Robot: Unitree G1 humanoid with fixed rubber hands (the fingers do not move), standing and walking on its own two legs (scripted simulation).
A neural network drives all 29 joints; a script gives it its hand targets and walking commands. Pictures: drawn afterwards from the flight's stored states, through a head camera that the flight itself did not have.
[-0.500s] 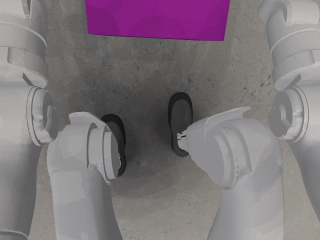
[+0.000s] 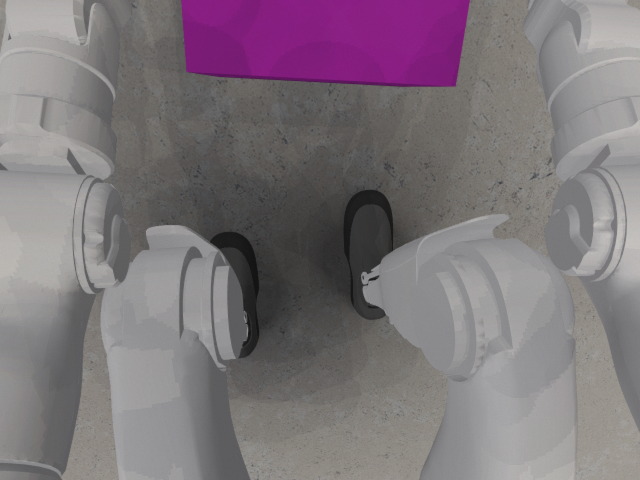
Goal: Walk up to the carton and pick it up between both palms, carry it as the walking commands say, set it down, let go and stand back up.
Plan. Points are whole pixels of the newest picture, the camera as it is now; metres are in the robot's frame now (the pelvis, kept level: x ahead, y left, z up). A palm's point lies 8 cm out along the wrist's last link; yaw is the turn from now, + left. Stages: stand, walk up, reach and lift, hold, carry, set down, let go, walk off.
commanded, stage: reach and lift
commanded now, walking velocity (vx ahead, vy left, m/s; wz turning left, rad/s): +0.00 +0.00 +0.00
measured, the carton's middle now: out of the picture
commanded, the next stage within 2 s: none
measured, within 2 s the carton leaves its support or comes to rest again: leaves its support in 1.18 s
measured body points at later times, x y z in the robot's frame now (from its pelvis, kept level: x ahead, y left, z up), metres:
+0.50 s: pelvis +0.00 +0.00 +0.00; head +0.39 +0.00 +0.21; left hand +0.57 +0.13 -0.22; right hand +0.55 -0.21 -0.20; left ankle +0.10 +0.12 -0.33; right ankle +0.14 -0.10 -0.33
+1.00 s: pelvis +0.00 +0.00 +0.00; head +0.39 +0.00 +0.21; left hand +0.57 +0.13 -0.21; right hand +0.55 -0.20 -0.20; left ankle +0.10 +0.12 -0.33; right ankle +0.14 -0.10 -0.33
